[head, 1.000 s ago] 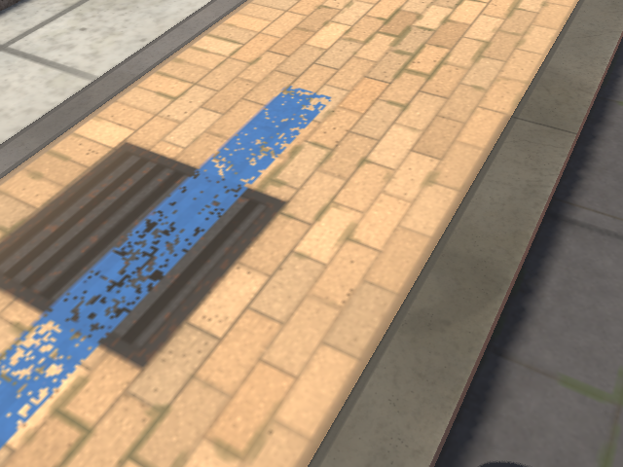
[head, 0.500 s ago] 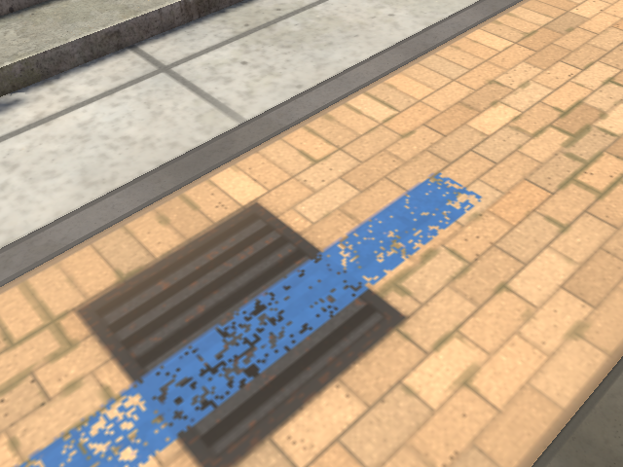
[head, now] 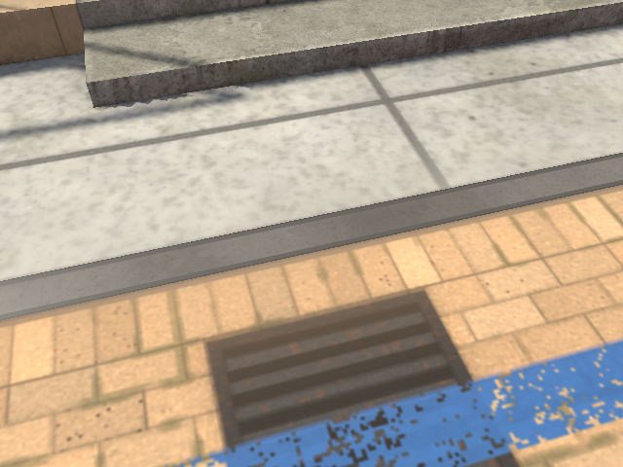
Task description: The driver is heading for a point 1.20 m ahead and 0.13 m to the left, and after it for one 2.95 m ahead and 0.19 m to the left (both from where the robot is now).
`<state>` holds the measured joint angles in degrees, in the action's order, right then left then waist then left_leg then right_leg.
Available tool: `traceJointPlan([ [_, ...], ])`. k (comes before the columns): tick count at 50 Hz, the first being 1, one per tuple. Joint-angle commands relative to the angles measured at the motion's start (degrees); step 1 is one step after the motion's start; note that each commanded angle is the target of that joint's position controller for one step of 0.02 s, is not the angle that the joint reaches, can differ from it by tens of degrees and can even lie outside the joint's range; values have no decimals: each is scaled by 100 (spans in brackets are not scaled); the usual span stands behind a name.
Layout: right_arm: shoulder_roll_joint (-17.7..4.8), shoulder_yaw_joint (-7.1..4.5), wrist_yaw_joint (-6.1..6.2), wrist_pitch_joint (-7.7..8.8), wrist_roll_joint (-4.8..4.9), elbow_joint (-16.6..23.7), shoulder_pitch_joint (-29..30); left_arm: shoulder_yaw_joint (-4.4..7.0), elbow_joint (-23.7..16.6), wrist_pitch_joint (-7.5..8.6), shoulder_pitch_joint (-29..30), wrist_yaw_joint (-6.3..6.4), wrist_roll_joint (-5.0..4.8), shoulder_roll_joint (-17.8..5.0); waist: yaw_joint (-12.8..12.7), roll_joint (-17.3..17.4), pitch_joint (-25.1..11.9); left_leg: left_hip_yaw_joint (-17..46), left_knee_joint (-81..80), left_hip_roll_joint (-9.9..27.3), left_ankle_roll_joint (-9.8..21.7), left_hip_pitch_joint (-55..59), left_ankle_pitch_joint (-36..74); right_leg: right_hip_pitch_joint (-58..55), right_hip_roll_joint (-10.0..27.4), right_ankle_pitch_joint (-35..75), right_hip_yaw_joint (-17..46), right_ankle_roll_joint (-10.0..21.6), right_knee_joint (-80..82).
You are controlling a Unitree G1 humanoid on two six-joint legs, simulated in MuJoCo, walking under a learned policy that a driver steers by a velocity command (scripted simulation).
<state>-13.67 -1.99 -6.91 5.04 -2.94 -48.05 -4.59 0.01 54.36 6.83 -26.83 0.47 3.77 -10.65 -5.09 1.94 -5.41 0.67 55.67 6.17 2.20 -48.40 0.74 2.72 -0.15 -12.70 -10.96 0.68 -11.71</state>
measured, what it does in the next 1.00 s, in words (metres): walks ahead: left foot, then right foot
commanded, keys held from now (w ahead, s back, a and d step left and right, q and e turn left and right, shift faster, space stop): w+q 0.42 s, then w+e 0.58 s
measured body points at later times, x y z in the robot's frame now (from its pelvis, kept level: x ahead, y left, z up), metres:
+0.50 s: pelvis +0.28 +0.07 +0.00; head +0.31 +0.09 +0.45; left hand +0.42 +0.37 -0.08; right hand +0.41 -0.18 -0.12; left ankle +0.24 +0.15 -0.75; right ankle +0.47 -0.07 -0.68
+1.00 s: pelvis +0.55 +0.07 +0.00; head +0.60 +0.05 +0.45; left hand +0.56 +0.34 -0.11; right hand +0.81 -0.14 -0.08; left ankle +0.69 +0.27 -0.69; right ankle +0.53 -0.01 -0.75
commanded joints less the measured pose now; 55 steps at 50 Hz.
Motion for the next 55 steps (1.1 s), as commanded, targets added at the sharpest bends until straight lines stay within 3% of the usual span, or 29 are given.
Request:
traceJointPlan([
  [1, -19, 40, -21, -65, 31, 328, 246, 96, -292, 194, 402, -106, 24, -749, 426, -563, 625, 0, -931, -10, 85, 717, 459, 412, 1543, 2798, 247, 1065, 540],
  [4, -92, 9, 74, -111, 30, 457, 618, 142, -91, 195, 111, -144, 38, -822, 328, -573, 833, -43, -1589, -92, 210, 498, 204, -653, 1763, 3038, 105, 996, 359],
  [7, -247, -98, 162, -85, 26, 559, 819, 238, -4, 73, -91, -75, 15, -961, 331, -673, 856, -316, -2026, -421, 329, 926, -546, -1315, 1869, 3838, -111, 916, -71],
  [8, -456, -206, 261, -141, 701, 805, 981, 524, -86, -222, 364, 86, -577, -1697, 565, -766, 1164, -951, -1774, -870, 460, 1336, -1103, -792, 1607, 5090, -462, 361, -920],
  [9, -567, -289, 311, -148, 668, 661, 216, 525, -183, -341, 303, 185, -612, -1629, 912, -753, 689, -1019, -1978, -1120, 657, 2467, -1080, -379, 1495, 5805, -529, 213, -2017],
  [10, -1027, -529, 425, -190, 569, 401, -995, 490, -320, -336, 304, 244, -527, -1430, 1359, -701, 85, -331, -2049, -941, 964, 4246, -531, 721, 1329, 5149, -413, -25, -3438],
  [11, -1789, -725, 583, -274, 523, 295, -1714, 330, -674, -199, 146, 208, -303, -810, 1196, 685, -588, 2291, -2427, 521, 1736, 6292, -170, 3007, 458, 891, -377, -456, -5863],
  [12, -1809, -674, 597, -270, 477, 453, -1713, 220, -817, 59, 149, 113, -417, -536, 1027, 971, -1647, 4766, -3595, 1386, 2475, 7105, -888, 4038, -256, -2024, 999, -499, -7340],
  [13, -1350, -568, 625, -242, 391, 389, -1787, 344, -1005, 235, 937, 40, -619, -824, 1232, 633, -1252, 4040, -3747, 1072, 2095, 6846, -882, 4699, 78, -1593, 1533, -313, -7622],
  [14, -1009, -483, 662, -212, 402, 422, -1486, 330, -1178, 307, 1305, 47, -629, -823, 1077, 517, -741, 3124, -3697, 828, 1804, 6023, -662, 4799, 333, -1022, 1479, -169, -7299],
  [15, -810, -417, 668, -201, 435, 551, -993, 362, -1198, 303, 1381, 94, -490, -842, 759, 38, -418, 2551, -3771, 600, 1585, 5032, -332, 4434, 563, -639, 1485, -156, -6820],
  [17, -544, -329, 699, -172, 373, 735, -531, 451, -1309, 124, 1267, 113, -367, -877, 316, -15, -100, 2036, -4021, 329, 1524, 3647, -197, 3645, 807, -482, 1507, -200, -6201],
  [21, -929, -443, 803, -125, 358, 869, -667, 391, -1583, -57, 1730, 122, -255, -684, 290, -78, 205, 1554, -4223, 32, 1508, 2584, 111, 3297, 674, 165, 1274, -426, -4561],
  [24, -835, -410, 821, -108, 397, 729, -1055, 266, -1572, -48, 2208, 51, -318, -503, 636, 211, 177, 1060, -4163, -107, 1262, 2707, -188, 2821, 495, 1507, 1183, -402, -3011],
  [27, -925, -408, 761, -64, 409, 613, -1370, 304, -1662, -49, 2604, -29, -464, -773, 894, 291, 265, 1280, -4042, 273, 1188, 3329, -659, 2898, 482, 1694, 1262, -254, -2499],
  [30, -1024, -435, 740, -98, 368, 547, -1540, 343, -1873, -37, 2909, -143, -457, -923, 978, 275, 444, 1453, -3708, 625, 1040, 4088, -518, 3207, 399, 1005, 1249, 86, -2182],
  [32, -1054, -448, 750, -135, 360, 542, -1455, 375, -1851, -30, 2622, -196, -445, -963, 778, 358, 441, 1317, -3347, 650, 870, 4361, 267, 2870, 241, 618, 1092, 329, -1921],
  [33, -1000, -427, 760, -144, 365, 580, -1356, 445, -1715, -33, 2161, -197, -410, -1055, 539, 290, 217, 1066, -2842, 428, 734, 4370, 1210, 2194, 29, 713, 920, 475, -1701],
  [34, -836, -369, 780, -134, 323, 656, -1277, 566, -1517, -26, 1396, -182, -368, -1304, 239, 33, -279, 652, -1721, 69, 526, 4071, 1722, 1090, 210, 1138, 1273, 698, -1794],
  [35, -585, -279, 796, -47, 257, 861, -1665, 699, -1476, -26, 664, -179, -306, -1838, 231, -1048, -1094, 114, 308, -614, 58, 2320, 320, -949, 1324, 1233, 3265, 1486, -1684],
  [36, -529, -219, 771, 76, 249, 871, -1725, 721, -1340, -92, 273, -210, -465, -1745, 95, -2108, -1316, 262, 1600, -1154, -242, 685, -2876, -1987, 1927, 109, 5392, 2101, -727],
  [37, -867, -285, 716, 162, 362, 949, -1368, 612, -1425, -127, 415, -192, -512, -1382, -1, -1437, -817, 688, 2147, -803, -181, -110, -2809, -1887, 1897, -851, 5377, 1885, -559],
  [38, -847, -264, 696, 209, 410, 1075, -815, 569, -1543, -175, 708, -155, -423, -1235, -24, -837, -309, 609, 2159, -590, -128, -219, -2351, -1248, 1697, -686, 4693, 1702, -544],
  [39, -756, -245, 704, 232, 305, 1170, -512, 547, -1592, -211, 937, -145, -363, -1181, 108, -341, 95, 540, 1750, -425, -106, -104, -2019, -506, 1487, -141, 4186, 1607, -454],
  [40, -751, -280, 731, 220, 207, 1212, -480, 510, -1644, -210, 1078, -132, -355, -1056, 283, -252, 191, 549, 1256, -256, -128, 237, -1778, -50, 1307, 445, 3842, 1525, -369],
  [43, -618, -283, 779, 120, 194, 1246, -559, 510, -1671, -211, 1144, -96, -414, -1035, 522, -572, 196, 388, 442, -254, -313, 745, -1606, 523, 949, 1389, 3286, 1486, -209],
  [48, -338, -173, 770, 118, 229, 1396, 358, 619, -1490, -272, 766, 45, -525, -1284, 278, -672, 298, 276, -1548, -557, -523, 1287, -231, 958, 578, 1812, 2733, 1225, -290],
  [52, -419, -198, 665, 189, 331, 1511, 959, 638, -1373, -370, 401, 68, -562, -1251, 58, -769, 331, 339, -2399, -791, -483, 1692, 145, 753, 625, 1423, 3087, 1124, -565],
  [55, -570, -272, 598, 284, 369, 1564, 1045, 674, -1383, -443, 379, 109, -563, -1264, 120, -823, 372, 453, -2890, -859, -347, 1995, -255, 397, 731, 1157, 3573, 1062, -915],
])
Velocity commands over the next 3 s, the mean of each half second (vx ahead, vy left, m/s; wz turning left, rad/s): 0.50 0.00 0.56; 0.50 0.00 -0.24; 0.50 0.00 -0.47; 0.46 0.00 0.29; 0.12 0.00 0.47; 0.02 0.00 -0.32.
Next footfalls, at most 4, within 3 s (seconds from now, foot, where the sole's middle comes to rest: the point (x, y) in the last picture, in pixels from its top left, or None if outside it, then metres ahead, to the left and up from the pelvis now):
0.20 left None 0.28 0.15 -0.78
0.68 right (352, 461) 0.57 0.00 -0.78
1.18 left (266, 358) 0.81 0.22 -0.78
1.64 right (391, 301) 1.01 -0.09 -0.78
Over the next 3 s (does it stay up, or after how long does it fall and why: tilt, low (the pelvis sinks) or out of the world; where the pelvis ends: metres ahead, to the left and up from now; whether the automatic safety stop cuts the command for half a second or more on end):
stays up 1.19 0.04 -0.01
